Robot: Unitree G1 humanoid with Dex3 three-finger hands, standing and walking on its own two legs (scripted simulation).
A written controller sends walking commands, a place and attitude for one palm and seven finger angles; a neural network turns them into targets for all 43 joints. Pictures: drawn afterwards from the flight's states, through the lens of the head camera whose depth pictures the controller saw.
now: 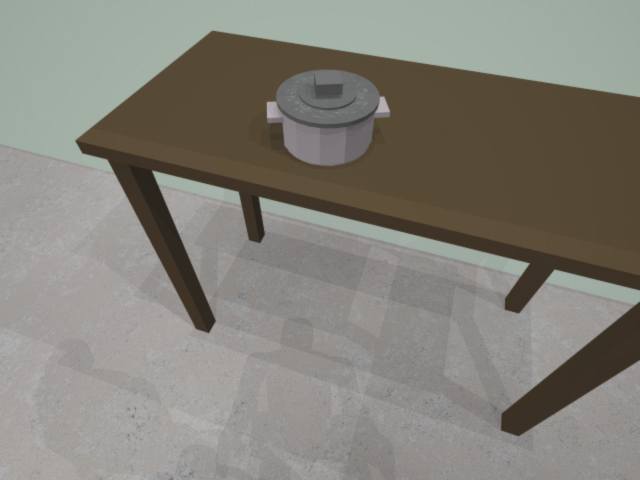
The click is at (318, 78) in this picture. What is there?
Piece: lid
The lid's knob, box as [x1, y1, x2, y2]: [314, 71, 342, 95]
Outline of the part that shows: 314,72 314,84 316,95 341,94 342,82 339,71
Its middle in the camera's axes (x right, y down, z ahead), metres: +0.01 -0.26 +0.65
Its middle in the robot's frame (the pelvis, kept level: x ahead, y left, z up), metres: +0.69 +0.03 +0.14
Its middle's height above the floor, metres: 0.92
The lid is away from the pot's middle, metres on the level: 0.00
